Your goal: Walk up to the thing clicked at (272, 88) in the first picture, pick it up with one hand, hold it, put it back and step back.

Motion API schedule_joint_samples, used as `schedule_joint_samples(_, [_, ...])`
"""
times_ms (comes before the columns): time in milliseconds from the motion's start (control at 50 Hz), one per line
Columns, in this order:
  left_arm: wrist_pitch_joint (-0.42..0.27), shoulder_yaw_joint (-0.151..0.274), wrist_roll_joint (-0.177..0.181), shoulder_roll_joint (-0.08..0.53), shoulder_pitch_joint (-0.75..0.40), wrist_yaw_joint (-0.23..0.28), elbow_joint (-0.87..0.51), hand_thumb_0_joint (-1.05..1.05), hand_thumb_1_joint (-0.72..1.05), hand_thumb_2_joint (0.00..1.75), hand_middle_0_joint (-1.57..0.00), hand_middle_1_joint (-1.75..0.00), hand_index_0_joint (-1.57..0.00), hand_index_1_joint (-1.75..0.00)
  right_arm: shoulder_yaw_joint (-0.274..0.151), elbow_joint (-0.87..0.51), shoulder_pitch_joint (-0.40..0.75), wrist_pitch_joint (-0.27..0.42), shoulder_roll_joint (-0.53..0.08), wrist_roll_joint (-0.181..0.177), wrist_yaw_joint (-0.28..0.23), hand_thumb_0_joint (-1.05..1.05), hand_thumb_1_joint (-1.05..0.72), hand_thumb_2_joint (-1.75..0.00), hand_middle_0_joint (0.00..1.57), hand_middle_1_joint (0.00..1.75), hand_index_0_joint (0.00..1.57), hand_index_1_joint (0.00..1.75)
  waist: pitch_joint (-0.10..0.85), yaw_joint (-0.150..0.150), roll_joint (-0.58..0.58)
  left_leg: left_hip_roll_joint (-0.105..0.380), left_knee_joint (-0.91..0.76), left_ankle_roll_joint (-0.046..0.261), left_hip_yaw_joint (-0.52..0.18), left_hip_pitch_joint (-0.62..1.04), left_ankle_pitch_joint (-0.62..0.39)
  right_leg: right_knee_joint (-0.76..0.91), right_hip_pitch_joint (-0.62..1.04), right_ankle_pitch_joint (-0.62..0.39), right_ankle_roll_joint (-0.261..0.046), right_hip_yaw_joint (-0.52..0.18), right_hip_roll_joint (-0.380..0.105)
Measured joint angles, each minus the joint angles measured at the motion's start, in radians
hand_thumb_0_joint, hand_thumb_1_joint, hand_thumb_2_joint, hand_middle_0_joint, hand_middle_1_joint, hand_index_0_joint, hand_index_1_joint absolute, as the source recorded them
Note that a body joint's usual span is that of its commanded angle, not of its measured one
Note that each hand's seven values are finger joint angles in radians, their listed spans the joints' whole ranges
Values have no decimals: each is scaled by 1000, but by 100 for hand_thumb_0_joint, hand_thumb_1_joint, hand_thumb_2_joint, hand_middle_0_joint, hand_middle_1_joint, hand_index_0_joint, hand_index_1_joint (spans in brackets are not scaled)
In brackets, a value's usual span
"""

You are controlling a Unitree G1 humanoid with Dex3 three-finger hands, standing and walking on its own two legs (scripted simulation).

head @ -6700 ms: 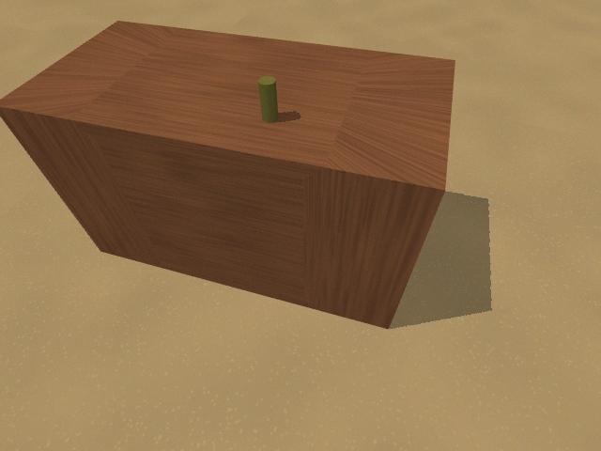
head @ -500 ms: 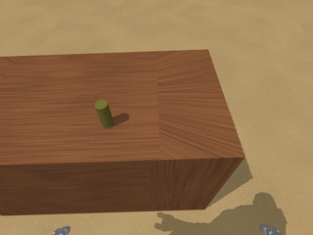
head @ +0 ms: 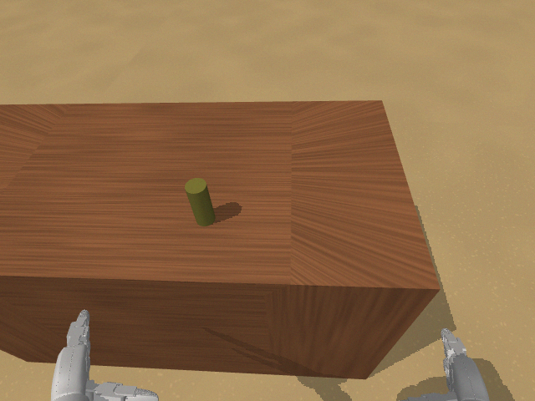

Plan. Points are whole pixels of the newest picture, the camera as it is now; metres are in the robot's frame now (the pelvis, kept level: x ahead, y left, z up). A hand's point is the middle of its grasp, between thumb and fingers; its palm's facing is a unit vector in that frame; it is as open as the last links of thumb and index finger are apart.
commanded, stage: rise first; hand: left
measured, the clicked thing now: (201, 203) +0.48 +0.17 -0.03
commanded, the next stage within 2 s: go down in 0.98 s
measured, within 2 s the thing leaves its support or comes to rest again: neither
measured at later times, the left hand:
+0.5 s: hand (94, 355) +0.18 +0.26 +0.02, palm faces +0.30 -0.87 -0.39, open 17.6 cm
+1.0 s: hand (77, 354) +0.17 +0.26 +0.06, palm faces +0.33 -0.85 -0.40, open 17.7 cm
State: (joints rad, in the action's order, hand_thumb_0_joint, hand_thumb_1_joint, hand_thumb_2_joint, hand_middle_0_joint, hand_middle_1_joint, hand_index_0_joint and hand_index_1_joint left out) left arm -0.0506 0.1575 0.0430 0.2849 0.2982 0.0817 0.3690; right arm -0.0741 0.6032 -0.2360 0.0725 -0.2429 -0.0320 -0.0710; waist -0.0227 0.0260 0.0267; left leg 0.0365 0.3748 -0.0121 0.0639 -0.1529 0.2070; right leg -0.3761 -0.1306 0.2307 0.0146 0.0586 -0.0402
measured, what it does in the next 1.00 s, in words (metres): stands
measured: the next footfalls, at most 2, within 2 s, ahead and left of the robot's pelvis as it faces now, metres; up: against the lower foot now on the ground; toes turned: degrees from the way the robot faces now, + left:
none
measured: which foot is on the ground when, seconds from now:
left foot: down 0.00-1.00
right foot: down 0.00-1.00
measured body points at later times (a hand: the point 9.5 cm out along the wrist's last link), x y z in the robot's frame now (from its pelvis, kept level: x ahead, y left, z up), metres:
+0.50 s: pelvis +0.00 -0.01 +0.00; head +0.00 -0.02 +0.45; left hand +0.16 +0.30 +0.05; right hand +0.16 -0.27 -0.10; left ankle +0.00 +0.13 -0.75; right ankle -0.02 -0.13 -0.75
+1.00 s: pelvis -0.02 -0.01 +0.00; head -0.02 -0.03 +0.45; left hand +0.15 +0.30 +0.08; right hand +0.15 -0.27 -0.09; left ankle +0.00 +0.13 -0.75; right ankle -0.02 -0.13 -0.75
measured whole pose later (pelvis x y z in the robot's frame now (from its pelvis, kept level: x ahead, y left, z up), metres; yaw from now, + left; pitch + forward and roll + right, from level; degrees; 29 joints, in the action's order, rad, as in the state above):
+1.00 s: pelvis -0.02 -0.01 +0.00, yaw +1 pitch -4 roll +0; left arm -0.20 0.26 0.04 0.32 0.42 0.04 -0.01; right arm -0.14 0.68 -0.21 0.09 -0.24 -0.02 -0.05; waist -0.07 0.04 0.04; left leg 0.04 0.34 -0.02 0.05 -0.09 0.17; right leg -0.36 -0.07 0.21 0.00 0.08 -0.04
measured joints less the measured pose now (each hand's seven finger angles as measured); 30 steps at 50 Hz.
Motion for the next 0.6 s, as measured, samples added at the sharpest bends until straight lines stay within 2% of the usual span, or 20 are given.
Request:
schedule_joint_samples(220, [-23,30,5,2,69,-17,-181,-1,-53,3,-5,-5,-5,-4,-26,9,-10,-16,3,8,14,0,48,-4,5,5,5,5,-20,4,5,2,-13,-3,-2,40,0,15,42,0,-1,3,2])
schedule_joint_samples(420, [-50,52,2,10,106,-29,-277,-2,-55,3,-5,-5,-4,-4,-59,64,19,-13,-6,16,12,0,50,-4,5,5,5,5,-35,12,16,2,-20,-5,-6,54,-8,16,54,-3,-4,7,3])
schedule_joint_samples(600, [-81,77,2,21,121,-39,-322,-2,-57,4,-5,-4,-4,-4,-65,80,30,-7,-4,16,12,0,50,-4,5,5,5,5,-36,16,20,2,-27,-7,-14,58,-18,15,59,-6,-8,14,4])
